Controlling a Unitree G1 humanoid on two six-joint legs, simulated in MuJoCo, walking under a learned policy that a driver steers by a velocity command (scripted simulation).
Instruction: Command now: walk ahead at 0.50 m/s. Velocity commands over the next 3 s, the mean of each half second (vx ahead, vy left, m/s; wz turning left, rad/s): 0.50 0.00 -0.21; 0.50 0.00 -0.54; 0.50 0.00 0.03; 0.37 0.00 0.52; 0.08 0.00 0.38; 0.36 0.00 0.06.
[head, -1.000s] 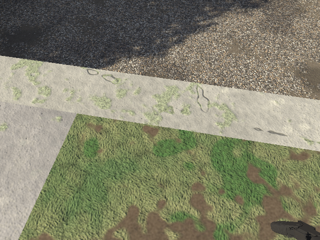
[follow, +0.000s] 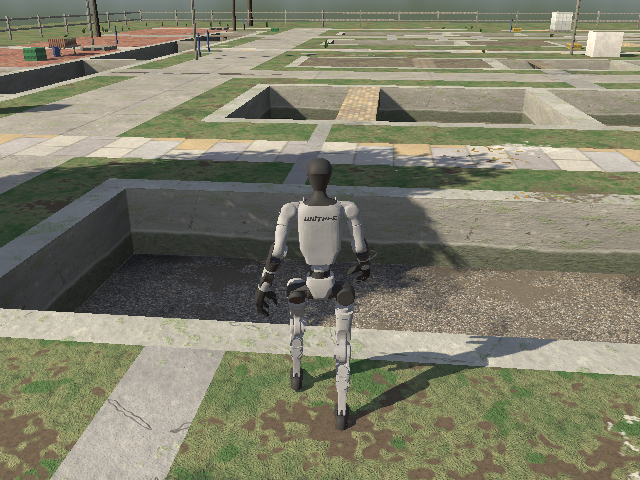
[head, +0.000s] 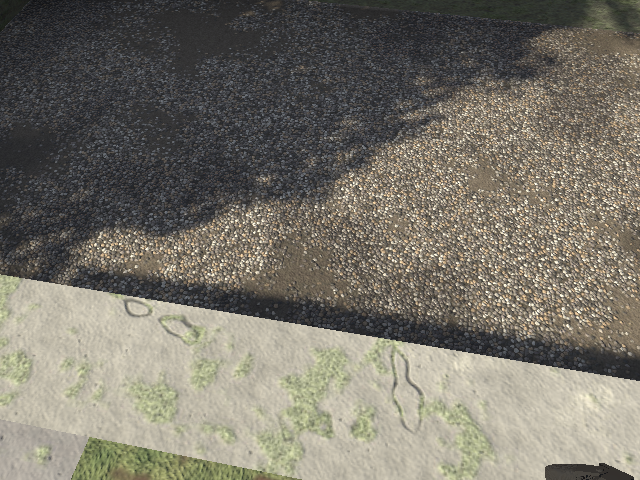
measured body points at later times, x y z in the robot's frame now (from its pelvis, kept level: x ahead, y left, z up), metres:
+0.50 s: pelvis +0.26 +0.01 +0.00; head +0.28 -0.01 +0.45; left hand +0.43 +0.23 -0.12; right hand +0.23 -0.25 -0.15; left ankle +0.16 +0.12 -0.73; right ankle +0.40 -0.14 -0.70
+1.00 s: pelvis +0.47 -0.05 -0.01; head +0.47 -0.07 +0.44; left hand +0.59 +0.18 -0.13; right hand +0.54 -0.35 -0.10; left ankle +0.63 +0.04 -0.71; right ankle +0.40 -0.12 -0.73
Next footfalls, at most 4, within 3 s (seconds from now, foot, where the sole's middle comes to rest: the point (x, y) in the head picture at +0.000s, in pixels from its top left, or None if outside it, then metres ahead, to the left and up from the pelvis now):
0.04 left None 0.20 0.12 -0.77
0.58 right None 0.44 -0.13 -0.77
1.02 left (354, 394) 0.66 0.02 -0.77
1.34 right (482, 441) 0.57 -0.25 -0.77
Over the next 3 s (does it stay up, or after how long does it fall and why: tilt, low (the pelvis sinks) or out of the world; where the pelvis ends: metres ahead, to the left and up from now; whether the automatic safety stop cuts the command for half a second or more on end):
stays up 0.61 -0.15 0.01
